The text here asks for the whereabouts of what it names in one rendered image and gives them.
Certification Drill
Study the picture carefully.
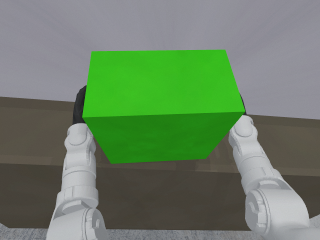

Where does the left robot hand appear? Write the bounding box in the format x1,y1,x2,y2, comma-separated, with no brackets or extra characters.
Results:
72,85,87,125

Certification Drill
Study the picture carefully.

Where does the carton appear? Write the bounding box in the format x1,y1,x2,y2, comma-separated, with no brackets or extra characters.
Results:
82,49,246,164

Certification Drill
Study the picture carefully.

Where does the robot left forearm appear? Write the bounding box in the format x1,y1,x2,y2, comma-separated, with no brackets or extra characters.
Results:
46,123,99,240

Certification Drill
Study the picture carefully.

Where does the right robot hand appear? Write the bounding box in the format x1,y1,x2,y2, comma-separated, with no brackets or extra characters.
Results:
240,95,247,116

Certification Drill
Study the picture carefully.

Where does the left robot upper arm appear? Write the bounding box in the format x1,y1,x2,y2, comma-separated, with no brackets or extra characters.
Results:
47,207,108,240

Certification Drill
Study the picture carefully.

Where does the robot right forearm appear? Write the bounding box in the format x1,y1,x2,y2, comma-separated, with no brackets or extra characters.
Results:
228,115,310,226

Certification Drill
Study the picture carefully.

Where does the right robot upper arm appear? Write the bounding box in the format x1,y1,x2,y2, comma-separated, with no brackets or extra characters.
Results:
245,188,320,240

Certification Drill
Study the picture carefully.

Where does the pedestal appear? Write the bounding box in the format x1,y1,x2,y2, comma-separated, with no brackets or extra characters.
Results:
0,96,320,231

